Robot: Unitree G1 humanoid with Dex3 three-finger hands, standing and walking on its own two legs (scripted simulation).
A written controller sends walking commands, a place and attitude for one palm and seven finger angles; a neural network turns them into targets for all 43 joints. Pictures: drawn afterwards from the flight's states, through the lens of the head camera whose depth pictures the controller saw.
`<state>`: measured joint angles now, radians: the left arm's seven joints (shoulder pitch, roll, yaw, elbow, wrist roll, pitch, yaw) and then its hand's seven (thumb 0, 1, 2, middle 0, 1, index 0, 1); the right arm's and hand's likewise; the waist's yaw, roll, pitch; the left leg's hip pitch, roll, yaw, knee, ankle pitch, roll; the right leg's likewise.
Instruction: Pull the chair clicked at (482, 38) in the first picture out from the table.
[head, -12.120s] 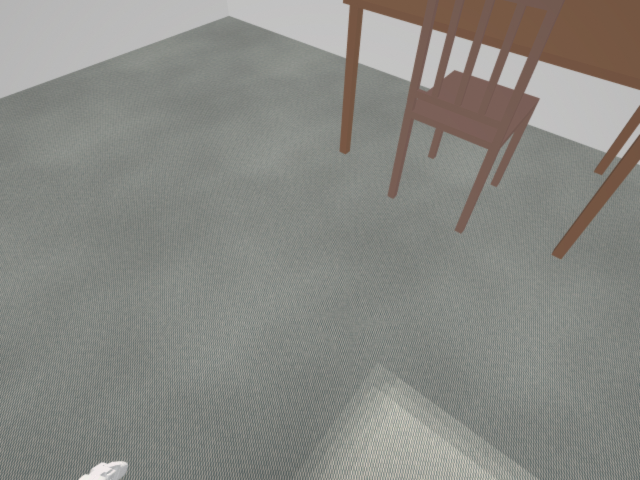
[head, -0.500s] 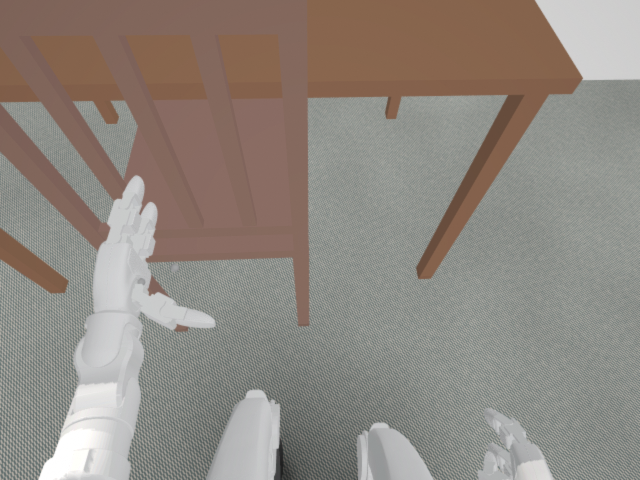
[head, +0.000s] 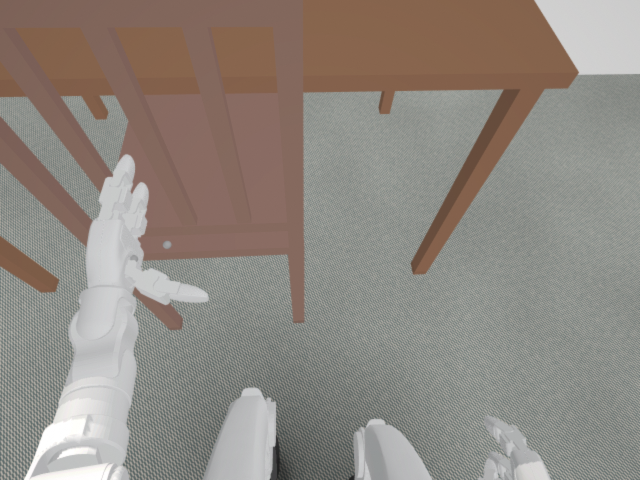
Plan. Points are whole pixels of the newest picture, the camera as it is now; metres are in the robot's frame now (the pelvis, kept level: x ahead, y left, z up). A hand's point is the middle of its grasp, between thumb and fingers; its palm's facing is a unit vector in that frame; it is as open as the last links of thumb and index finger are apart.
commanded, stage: push the fingers through the gap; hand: left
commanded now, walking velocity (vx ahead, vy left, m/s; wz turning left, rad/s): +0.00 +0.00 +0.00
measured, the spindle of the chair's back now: (156, 150) +0.50 +0.23 +0.07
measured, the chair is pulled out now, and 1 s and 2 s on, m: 0.00 0.00 0.00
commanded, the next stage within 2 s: hook a spindle and tug to test in 1.28 s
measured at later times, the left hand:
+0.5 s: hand (174, 208) +0.44 +0.21 +0.03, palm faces +0.13 -0.99 -0.05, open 16.9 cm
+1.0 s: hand (170, 185) +0.48 +0.22 +0.03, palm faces +0.12 -0.99 -0.03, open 17.0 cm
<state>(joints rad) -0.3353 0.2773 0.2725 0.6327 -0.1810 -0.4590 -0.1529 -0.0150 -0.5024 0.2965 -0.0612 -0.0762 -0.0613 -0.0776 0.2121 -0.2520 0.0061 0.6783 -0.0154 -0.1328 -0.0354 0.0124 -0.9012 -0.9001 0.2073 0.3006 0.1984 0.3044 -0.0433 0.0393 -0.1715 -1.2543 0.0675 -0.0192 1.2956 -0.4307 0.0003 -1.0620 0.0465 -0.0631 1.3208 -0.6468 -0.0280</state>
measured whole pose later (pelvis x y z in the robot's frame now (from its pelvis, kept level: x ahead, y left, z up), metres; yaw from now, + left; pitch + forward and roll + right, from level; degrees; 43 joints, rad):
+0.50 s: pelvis +0.00 +0.00 +0.00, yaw -1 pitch +24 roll -3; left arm -0.53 0.34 0.35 0.84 -0.14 -0.48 -0.14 -0.02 -0.50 0.30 -0.06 -0.08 -0.06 -0.08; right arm 0.26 -0.26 0.00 0.71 -0.03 -0.08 -0.02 0.01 -0.90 -0.90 0.21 0.30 0.20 0.30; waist -0.08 0.04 -0.17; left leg -1.29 0.08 -0.01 1.30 -0.44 0.00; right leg -1.10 0.06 -0.05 1.33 -0.65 -0.03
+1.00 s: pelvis +0.00 +0.00 -0.01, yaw -1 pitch +26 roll -4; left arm -0.72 0.43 0.42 1.01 -0.11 -0.47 -0.18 -0.01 -0.50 0.30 -0.06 -0.08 -0.06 -0.08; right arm 0.27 -0.26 0.01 0.71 -0.03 -0.06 -0.01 0.01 -0.90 -0.90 0.21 0.30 0.20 0.30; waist -0.11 0.05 -0.16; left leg -1.36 0.08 -0.03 1.34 -0.44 0.01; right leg -1.16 0.06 -0.06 1.35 -0.65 -0.02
